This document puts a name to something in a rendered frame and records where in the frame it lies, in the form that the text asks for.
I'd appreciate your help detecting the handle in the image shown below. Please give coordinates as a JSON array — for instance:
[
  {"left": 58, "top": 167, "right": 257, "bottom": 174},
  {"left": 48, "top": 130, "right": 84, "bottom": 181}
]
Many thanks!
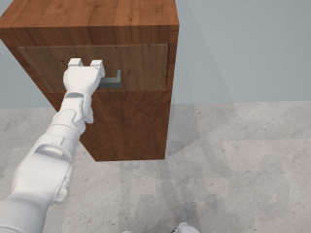
[{"left": 97, "top": 70, "right": 121, "bottom": 88}]

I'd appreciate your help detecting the drawer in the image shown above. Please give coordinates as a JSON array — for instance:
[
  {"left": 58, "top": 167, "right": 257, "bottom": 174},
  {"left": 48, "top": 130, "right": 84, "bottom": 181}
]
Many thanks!
[{"left": 17, "top": 44, "right": 168, "bottom": 92}]

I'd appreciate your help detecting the cabinet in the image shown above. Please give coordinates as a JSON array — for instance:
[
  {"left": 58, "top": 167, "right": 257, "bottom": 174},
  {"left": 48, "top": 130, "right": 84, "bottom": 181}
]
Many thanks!
[{"left": 0, "top": 0, "right": 180, "bottom": 162}]

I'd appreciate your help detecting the robot left forearm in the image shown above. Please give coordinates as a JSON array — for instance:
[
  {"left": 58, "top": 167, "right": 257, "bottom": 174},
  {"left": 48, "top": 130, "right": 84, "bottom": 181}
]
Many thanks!
[{"left": 10, "top": 89, "right": 92, "bottom": 194}]

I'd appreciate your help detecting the robot left upper arm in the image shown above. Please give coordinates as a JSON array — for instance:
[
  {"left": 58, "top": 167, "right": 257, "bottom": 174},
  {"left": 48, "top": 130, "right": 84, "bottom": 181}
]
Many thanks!
[{"left": 0, "top": 152, "right": 74, "bottom": 233}]

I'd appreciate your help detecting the left robot hand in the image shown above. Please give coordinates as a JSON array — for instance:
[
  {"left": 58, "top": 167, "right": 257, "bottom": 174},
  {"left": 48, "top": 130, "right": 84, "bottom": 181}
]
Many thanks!
[{"left": 63, "top": 58, "right": 105, "bottom": 124}]

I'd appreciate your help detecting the robot right shin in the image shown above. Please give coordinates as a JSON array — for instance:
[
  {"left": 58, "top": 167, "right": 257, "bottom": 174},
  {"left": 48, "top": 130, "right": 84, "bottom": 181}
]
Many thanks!
[{"left": 176, "top": 222, "right": 189, "bottom": 230}]

